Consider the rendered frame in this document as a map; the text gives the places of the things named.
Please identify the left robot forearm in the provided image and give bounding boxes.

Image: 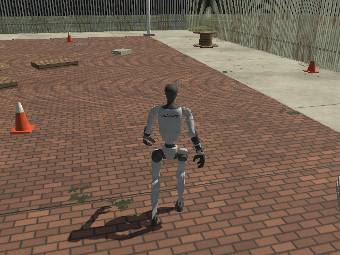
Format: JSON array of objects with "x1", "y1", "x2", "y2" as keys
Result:
[{"x1": 143, "y1": 126, "x2": 151, "y2": 141}]

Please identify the right robot forearm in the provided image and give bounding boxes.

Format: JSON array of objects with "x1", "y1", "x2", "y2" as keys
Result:
[{"x1": 191, "y1": 129, "x2": 203, "y2": 155}]

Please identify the humanoid robot torso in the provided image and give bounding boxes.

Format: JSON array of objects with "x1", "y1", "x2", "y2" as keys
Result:
[{"x1": 158, "y1": 104, "x2": 183, "y2": 159}]

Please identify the robot left hand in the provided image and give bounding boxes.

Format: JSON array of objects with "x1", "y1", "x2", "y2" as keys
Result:
[{"x1": 143, "y1": 137, "x2": 156, "y2": 146}]

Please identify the right robot upper arm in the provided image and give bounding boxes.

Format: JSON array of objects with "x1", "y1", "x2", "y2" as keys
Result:
[{"x1": 182, "y1": 107, "x2": 196, "y2": 138}]

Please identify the robot right hand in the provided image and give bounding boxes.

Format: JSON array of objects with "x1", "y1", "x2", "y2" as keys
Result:
[{"x1": 193, "y1": 154, "x2": 205, "y2": 168}]

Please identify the left robot upper arm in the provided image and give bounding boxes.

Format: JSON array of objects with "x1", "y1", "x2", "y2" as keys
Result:
[{"x1": 145, "y1": 106, "x2": 160, "y2": 134}]

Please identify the right robot foot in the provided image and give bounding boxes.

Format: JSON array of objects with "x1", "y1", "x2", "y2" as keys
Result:
[{"x1": 176, "y1": 199, "x2": 184, "y2": 212}]

